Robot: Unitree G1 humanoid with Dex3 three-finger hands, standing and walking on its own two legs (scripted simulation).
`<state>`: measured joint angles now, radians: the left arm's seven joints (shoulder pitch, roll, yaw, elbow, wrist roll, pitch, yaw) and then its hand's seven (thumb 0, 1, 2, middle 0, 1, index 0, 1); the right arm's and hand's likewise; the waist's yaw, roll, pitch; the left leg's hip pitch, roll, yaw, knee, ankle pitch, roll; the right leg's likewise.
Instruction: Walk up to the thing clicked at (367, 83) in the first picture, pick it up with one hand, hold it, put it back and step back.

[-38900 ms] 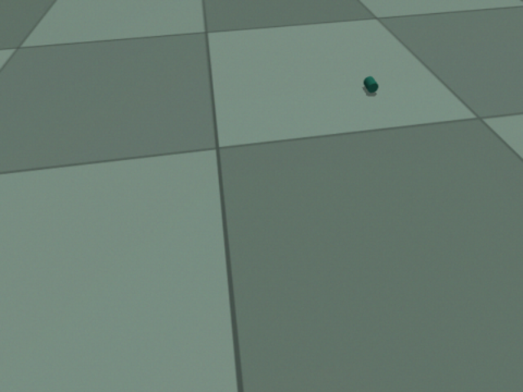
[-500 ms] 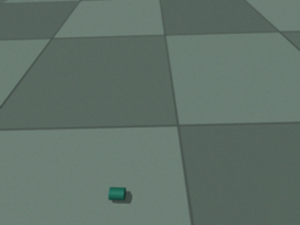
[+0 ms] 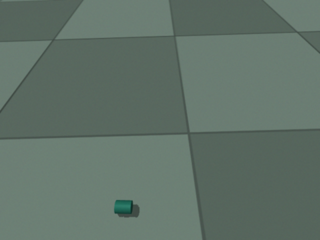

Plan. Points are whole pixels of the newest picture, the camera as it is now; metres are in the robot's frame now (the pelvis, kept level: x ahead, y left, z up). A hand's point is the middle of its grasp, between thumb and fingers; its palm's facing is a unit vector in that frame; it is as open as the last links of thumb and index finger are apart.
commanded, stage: stand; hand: left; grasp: from above
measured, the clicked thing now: (123, 206) +0.42 +0.26 -0.75
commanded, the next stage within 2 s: step back in 0.12 s
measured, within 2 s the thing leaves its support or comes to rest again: neither
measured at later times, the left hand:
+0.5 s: hand out of the picture +0.09 +0.31 -0.18, palm faces -0.02 -0.92 -0.39, open 7.4 cm
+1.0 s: hand out of the picture -0.05 +0.27 -0.15, palm faces -0.05 -0.91 -0.42, open 7.4 cm
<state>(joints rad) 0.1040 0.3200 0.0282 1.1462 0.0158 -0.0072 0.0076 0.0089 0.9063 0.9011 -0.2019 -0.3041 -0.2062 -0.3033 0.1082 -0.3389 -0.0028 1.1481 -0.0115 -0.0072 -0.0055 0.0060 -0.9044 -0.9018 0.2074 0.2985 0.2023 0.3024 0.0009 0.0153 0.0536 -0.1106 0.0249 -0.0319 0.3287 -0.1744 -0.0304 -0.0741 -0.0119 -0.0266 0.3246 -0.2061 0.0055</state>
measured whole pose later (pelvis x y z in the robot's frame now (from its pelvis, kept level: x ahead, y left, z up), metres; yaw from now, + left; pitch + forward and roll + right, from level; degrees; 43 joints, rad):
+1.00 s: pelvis -0.17 +0.02 -0.02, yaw -4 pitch -2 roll +1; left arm 0.16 0.33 0.08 0.83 0.04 0.04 0.01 0.01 0.90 0.90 -0.21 -0.30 -0.21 -0.30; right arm 0.16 -0.41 -0.04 0.88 0.01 0.05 -0.02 0.01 -0.90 -0.90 0.21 0.30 0.20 0.30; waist 0.01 0.03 0.16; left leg -0.44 -0.12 -0.13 1.14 -0.50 -0.01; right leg -0.30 0.00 0.03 0.60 -0.28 -0.03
